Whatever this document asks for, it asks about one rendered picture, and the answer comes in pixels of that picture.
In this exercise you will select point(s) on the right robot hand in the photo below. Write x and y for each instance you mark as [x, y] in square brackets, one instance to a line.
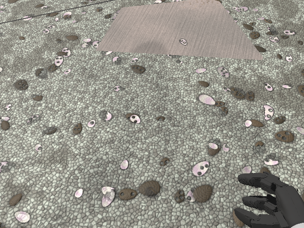
[285, 210]

